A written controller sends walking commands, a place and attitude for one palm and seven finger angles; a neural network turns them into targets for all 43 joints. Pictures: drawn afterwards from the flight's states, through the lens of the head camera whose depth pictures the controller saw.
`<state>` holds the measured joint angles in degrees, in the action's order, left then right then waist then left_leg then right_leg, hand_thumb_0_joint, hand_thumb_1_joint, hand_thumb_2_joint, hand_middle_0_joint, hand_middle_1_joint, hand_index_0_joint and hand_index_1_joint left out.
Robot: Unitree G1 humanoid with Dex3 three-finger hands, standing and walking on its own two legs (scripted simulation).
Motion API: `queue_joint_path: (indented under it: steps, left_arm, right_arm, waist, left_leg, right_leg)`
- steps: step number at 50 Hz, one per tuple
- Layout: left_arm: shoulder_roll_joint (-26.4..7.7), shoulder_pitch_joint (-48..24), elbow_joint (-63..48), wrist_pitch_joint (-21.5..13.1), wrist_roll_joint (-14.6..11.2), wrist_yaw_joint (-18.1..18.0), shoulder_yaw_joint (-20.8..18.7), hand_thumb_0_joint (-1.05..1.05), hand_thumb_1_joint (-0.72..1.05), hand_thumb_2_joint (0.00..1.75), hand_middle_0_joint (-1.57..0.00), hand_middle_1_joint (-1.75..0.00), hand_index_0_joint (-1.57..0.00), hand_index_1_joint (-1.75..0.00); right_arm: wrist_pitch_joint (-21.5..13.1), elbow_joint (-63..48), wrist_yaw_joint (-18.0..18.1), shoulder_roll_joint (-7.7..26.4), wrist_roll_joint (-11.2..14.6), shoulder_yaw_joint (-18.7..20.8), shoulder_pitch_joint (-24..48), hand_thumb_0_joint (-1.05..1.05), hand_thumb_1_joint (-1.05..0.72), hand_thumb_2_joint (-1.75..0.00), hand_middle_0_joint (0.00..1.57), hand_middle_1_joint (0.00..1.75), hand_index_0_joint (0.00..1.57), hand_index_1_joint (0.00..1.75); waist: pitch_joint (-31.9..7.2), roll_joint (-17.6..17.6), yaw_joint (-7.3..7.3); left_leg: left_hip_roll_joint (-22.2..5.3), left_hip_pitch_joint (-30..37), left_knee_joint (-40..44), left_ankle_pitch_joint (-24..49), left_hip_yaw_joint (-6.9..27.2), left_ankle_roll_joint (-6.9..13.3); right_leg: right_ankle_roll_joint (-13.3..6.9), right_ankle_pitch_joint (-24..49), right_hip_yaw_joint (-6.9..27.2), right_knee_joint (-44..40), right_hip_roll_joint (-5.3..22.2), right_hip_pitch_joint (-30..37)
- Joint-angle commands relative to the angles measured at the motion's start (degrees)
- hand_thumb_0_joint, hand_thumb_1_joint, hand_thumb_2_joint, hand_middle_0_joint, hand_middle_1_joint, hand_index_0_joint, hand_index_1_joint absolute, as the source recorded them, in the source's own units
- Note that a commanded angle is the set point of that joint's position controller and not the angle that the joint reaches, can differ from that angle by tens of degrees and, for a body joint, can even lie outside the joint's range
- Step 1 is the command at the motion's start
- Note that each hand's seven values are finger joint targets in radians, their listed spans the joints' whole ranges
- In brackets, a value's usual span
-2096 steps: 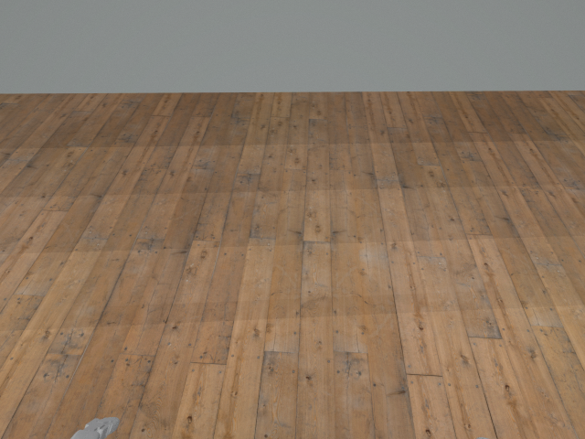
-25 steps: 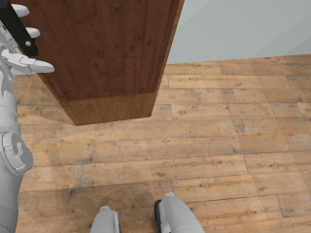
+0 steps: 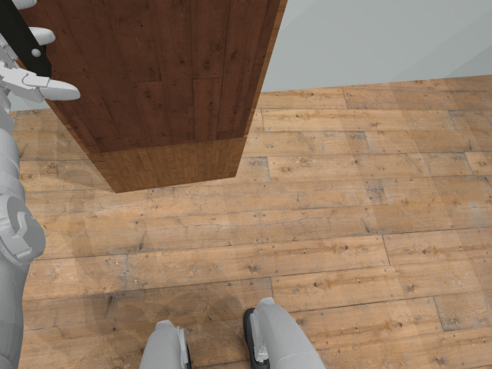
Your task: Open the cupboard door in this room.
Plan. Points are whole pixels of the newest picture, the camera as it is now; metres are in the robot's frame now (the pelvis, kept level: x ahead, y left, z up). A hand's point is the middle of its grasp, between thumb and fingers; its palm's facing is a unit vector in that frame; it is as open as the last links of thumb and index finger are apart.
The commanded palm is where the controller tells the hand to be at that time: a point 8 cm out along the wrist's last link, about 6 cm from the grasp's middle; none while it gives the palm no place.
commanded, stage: close the thumb around the handle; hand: left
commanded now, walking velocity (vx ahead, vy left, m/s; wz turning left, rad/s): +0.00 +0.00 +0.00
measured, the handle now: (19, 23) +0.61 +0.24 +0.09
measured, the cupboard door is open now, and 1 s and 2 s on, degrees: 0 1 44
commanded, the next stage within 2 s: pull the door open along its arc in 0.72 s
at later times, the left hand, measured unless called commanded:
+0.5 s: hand (39, 50) +0.57 +0.21 +0.09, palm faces +0.06 -1.00 -0.01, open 7.9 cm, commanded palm +0.54 +0.25 +0.09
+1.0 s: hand (41, 54) +0.56 +0.21 +0.08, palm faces +0.05 -1.00 -0.01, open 5.6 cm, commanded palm +0.53 +0.24 +0.09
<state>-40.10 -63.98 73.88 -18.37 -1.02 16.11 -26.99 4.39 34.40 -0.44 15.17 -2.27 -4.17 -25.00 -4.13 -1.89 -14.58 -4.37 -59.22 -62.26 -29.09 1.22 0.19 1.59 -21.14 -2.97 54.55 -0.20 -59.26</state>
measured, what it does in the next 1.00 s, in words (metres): stands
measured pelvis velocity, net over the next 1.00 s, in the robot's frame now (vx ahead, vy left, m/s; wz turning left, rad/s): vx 0.01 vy -0.01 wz -0.01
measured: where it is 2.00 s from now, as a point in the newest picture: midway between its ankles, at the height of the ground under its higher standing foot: outside the picture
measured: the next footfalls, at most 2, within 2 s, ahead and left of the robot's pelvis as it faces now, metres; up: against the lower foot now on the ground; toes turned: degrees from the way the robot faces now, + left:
none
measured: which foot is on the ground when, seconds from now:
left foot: down 0.00-1.00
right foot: down 0.00-1.00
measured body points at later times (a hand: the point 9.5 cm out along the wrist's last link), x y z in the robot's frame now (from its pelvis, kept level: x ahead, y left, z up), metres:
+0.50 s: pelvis +0.01 +0.00 +0.00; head +0.18 +0.03 +0.42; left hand +0.56 +0.26 +0.09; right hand -0.02 -0.26 -0.10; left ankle -0.01 +0.11 -0.66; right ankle +0.04 -0.14 -0.66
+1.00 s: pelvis +0.01 -0.01 +0.01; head +0.18 +0.02 +0.42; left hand +0.55 +0.26 +0.09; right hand -0.02 -0.26 -0.09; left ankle -0.01 +0.11 -0.66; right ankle +0.04 -0.14 -0.66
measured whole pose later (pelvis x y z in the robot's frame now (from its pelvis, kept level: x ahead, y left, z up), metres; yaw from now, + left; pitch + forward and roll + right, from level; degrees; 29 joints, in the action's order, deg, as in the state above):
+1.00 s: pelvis +0.01 -0.01 +0.01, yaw +0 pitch +26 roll -4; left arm -37.5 -58.5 68.8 -18.4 -2.6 15.5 -28.0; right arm 5.2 33.6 -0.9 15.1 -1.9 -3.2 -24.8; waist -4.7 -2.0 -13.6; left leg -4.9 -56.6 -60.3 -29.5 0.9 -0.4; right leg 1.2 -21.7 -2.6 53.3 -0.8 -57.2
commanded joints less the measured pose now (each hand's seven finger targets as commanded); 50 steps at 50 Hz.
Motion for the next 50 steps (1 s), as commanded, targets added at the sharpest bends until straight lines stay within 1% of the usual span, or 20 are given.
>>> queue_joint_path:
  steps: [1,6,9,10,13,17,23,25,26,29,30,33,36,39,40,41,42,43,46,50]
  left_arm:
    - [-15.68,-26.27,-14.11,-4.69,-1.02,-0.45,-1.94,0.00,-0.50,0.30,-0.30,-1.20,-0.30,-1.20]
    - [-15.09,-23.97,-15.53,-4.68,-1.18,-0.34,-2.18,0.00,-0.22,0.42,-0.32,-1.23,-0.32,-1.23]
    - [-13.34,-23.68,-16.30,-4.53,-1.51,-0.32,-1.18,0.00,-0.05,0.49,-0.33,-1.25,-0.33,-1.25]
    - [-12.25,-24.12,-15.94,-4.24,-1.48,-0.30,-0.15,0.00,0.00,0.52,-0.34,-1.25,-0.34,-1.25]
    - [-12.78,-22.76,-14.39,-3.73,-1.46,-0.57,-0.79,0.00,0.17,0.59,-0.35,-1.27,-0.35,-1.27]
    - [-9.45,-22.33,-15.23,-4.01,-1.72,-0.94,1.02,0.00,0.40,0.68,-0.36,-1.30,-0.36,-1.30]
    - [-12.46,-23.32,-12.34,-3.95,-1.05,-1.50,-0.47,0.00,0.73,0.83,-0.39,-1.33,-0.39,-1.33]
    - [-14.99,-23.58,-14.07,-4.74,-0.90,-1.35,-2.27,0.00,0.84,0.88,-0.40,-1.34,-0.40,-1.34]
    - [-14.20,-22.55,-13.84,-4.72,-0.75,-1.04,-1.39,0.00,0.90,0.90,-0.40,-1.35,-0.40,-1.35]
    - [-13.13,-24.01,-15.84,-5.40,-1.31,-0.25,-0.76,0.00,0.90,0.90,-0.40,-1.35,-0.40,-1.35]
    - [-15.75,-23.03,-16.13,-5.51,-1.50,0.00,-2.84,0.00,0.90,0.90,-0.40,-1.35,-0.40,-1.35]
    - [-12.65,-22.92,-15.25,-4.60,-2.11,0.79,-0.52,0.00,0.90,0.90,-0.40,-1.35,-0.40,-1.35]
    - [-16.67,-23.10,-15.48,-4.11,-1.85,0.08,-3.39,0.00,0.90,0.90,-0.40,-1.35,-0.40,-1.35]
    - [-14.42,-21.68,-16.66,-4.46,-1.86,0.03,-2.22,0.00,0.90,0.90,-0.40,-1.35,-0.40,-1.35]
    - [-16.06,-20.80,-15.84,-4.34,-1.81,-0.05,-3.41,0.00,0.90,0.90,-0.40,-1.35,-0.40,-1.35]
    - [-15.76,-21.28,-16.08,-4.34,-1.73,0.03,-2.66,0.00,0.90,0.90,-0.40,-1.35,-0.40,-1.35]
    - [-13.69,-24.33,-15.95,-4.22,-1.78,-0.06,-0.75,0.00,0.90,0.90,-0.40,-1.35,-0.40,-1.35]
    - [-13.75,-22.24,-14.34,-3.98,-1.61,-0.05,-1.23,0.00,0.90,0.90,-0.40,-1.35,-0.40,-1.35]
    - [-13.80,-17.23,-16.16,-4.57,-1.72,0.04,-1.96,0.00,0.90,0.90,-0.40,-1.35,-0.40,-1.35]
    - [-12.73,-12.14,-20.76,-4.96,-3.34,0.57,-2.83,0.00,0.90,0.90,-0.40,-1.35,-0.40,-1.35]
  right_arm:
    - [-0.09,-0.63,0.79,11.70,-0.42,4.54,-13.23,0.00,-0.90,-0.90,0.20,0.30,0.20,0.30]
    - [0.26,-0.81,0.43,11.59,-0.37,4.76,-13.37,0.00,-0.90,-0.90,0.20,0.30,0.20,0.30]
    - [0.47,-0.94,0.43,11.45,-0.34,4.87,-13.39,0.00,-0.90,-0.90,0.20,0.30,0.20,0.30]
    - [0.50,-0.59,0.40,11.34,-0.25,4.88,-13.28,0.00,-0.90,-0.90,0.20,0.30,0.20,0.30]
    - [0.73,-0.46,0.40,11.48,-0.20,4.89,-13.34,0.00,-0.90,-0.90,0.20,0.30,0.20,0.30]
    - [0.65,-0.51,0.20,11.10,-0.33,5.11,-13.23,0.00,-0.90,-0.90,0.20,0.30,0.20,0.30]
    - [0.44,-0.67,0.45,11.21,-0.25,4.73,-13.13,0.00,-0.90,-0.90,0.20,0.30,0.20,0.30]
    - [0.31,-0.88,0.57,11.27,-0.30,4.86,-13.22,0.00,-0.90,-0.90,0.20,0.30,0.20,0.30]
    - [0.32,-1.11,0.58,11.12,-0.17,4.81,-12.99,0.00,-0.90,-0.90,0.20,0.30,0.20,0.30]
    - [0.22,-1.01,0.56,11.03,-0.27,4.89,-13.11,0.00,-0.90,-0.90,0.20,0.30,0.20,0.30]
    - [0.33,-0.94,0.63,11.26,-0.18,4.98,-13.01,0.00,-0.90,-0.90,0.20,0.30,0.20,0.30]
    - [0.43,-0.95,0.69,10.99,0.18,4.91,-12.46,0.00,-0.90,-0.90,0.20,0.30,0.20,0.30]
    - [0.57,-0.97,0.87,11.33,0.12,4.91,-13.00,0.00,-0.90,-0.90,0.20,0.30,0.20,0.30]
    - [0.40,-1.41,0.70,10.97,0.03,5.03,-12.90,0.00,-0.90,-0.90,0.20,0.30,0.20,0.30]
    - [0.49,-1.27,0.71,11.13,0.12,4.96,-12.84,0.00,-0.90,-0.90,0.20,0.30,0.20,0.30]
    - [0.53,-1.37,0.72,11.09,0.16,4.81,-12.57,0.00,-0.90,-0.90,0.20,0.30,0.20,0.30]
    - [0.41,-1.07,0.67,10.85,0.23,4.75,-12.37,0.00,-0.90,-0.90,0.20,0.30,0.20,0.30]
    - [0.34,-1.03,0.57,10.98,0.16,4.85,-12.70,0.00,-0.90,-0.90,0.20,0.30,0.20,0.30]
    - [0.34,-1.87,0.52,10.96,0.15,5.04,-12.37,0.00,-0.90,-0.90,0.20,0.30,0.20,0.30]
    - [0.53,-2.95,0.11,10.94,0.31,5.50,-12.06,0.00,-0.90,-0.90,0.20,0.30,0.20,0.30]
  waist:
    - [-32.57,-12.15,-0.16]
    - [-34.34,-14.14,0.91]
    - [-33.02,-12.40,0.38]
    - [-32.36,-13.62,-0.04]
    - [-30.20,-11.80,0.30]
    - [-30.36,-12.59,0.12]
    - [-28.96,-9.08,-0.29]
    - [-31.71,-10.08,0.36]
    - [-32.20,-10.53,0.48]
    - [-33.34,-11.62,0.02]
    - [-34.88,-12.25,1.11]
    - [-32.64,-11.55,0.17]
    - [-33.50,-11.31,0.79]
    - [-34.24,-11.86,0.93]
    - [-33.88,-11.13,1.22]
    - [-33.34,-11.81,1.16]
    - [-31.65,-11.36,-0.23]
    - [-30.95,-10.05,0.37]
    - [-33.43,-12.88,2.33]
    - [-36.02,-11.42,3.91]
  left_leg:
    - [1.78,24.44,6.54,28.98,2.71,0.79]
    - [1.78,26.51,6.59,31.80,2.52,0.39]
    - [1.68,26.57,6.76,32.38,2.68,0.63]
    - [1.61,27.04,6.88,32.77,2.66,0.46]
    - [1.71,25.54,7.27,31.09,2.61,0.50]
    - [1.65,27.17,7.04,32.75,2.52,0.34]
    - [2.25,21.27,6.89,28.25,1.68,1.12]
    - [2.33,21.92,6.57,29.54,1.44,1.15]
    - [2.45,21.78,6.41,29.76,1.19,1.15]
    - [2.20,23.78,6.05,32.07,1.53,1.06]
    - [2.17,23.87,5.96,32.42,1.49,0.88]
    - [2.20,23.17,6.31,31.03,1.30,1.00]
    - [2.28,22.53,6.34,31.30,1.37,1.07]
    - [2.24,23.75,6.29,32.76,1.19,1.11]
    - [2.20,22.73,6.32,32.12,1.08,1.07]
    - [2.29,22.20,6.47,31.22,1.00,1.05]
    - [2.30,21.37,6.40,29.65,0.97,1.19]
    - [2.38,20.58,6.73,28.34,1.09,1.19]
    - [2.35,23.88,7.14,31.55,0.82,0.87]
    - [2.23,25.96,7.89,34.89,0.75,0.70]
  right_leg:
    - [-2.50,17.19,-0.35,-3.55,-2.98,14.25]
    - [-2.64,18.93,-0.56,-3.43,-3.15,15.07]
    - [-2.61,19.66,-0.67,-3.76,-3.30,15.21]
    - [-2.50,19.52,-0.73,-3.95,-3.27,14.30]
    - [-2.55,18.56,-0.82,-4.29,-3.31,14.65]
    - [-2.47,18.97,-0.90,-4.37,-3.29,13.44]
    - [-2.27,19.60,0.02,-4.20,-3.03,16.96]
    - [-2.32,21.70,0.42,-3.86,-2.95,19.00]
    - [-2.33,22.28,0.59,-3.75,-2.92,19.28]
    - [-2.53,23.61,0.37,-3.30,-3.06,18.66]
    - [-2.48,24.08,0.55,-3.25,-2.99,19.94]
    - [-2.26,23.26,0.37,-3.82,-3.06,18.95]
    - [-2.24,24.19,0.50,-3.59,-3.02,20.37]
    - [-2.40,25.25,0.51,-3.63,-3.11,20.48]
    - [-2.26,25.10,0.55,-3.73,-3.09,20.96]
    - [-2.26,24.60,0.73,-3.73,-3.03,20.98]
    - [-2.13,23.70,0.73,-4.04,-3.05,19.90]
    - [-2.20,22.33,0.48,-4.21,-3.18,20.18]
    - [-2.50,23.54,0.43,-3.94,-3.06,20.38]
    - [-2.57,26.52,0.24,-3.95,-3.25,23.37]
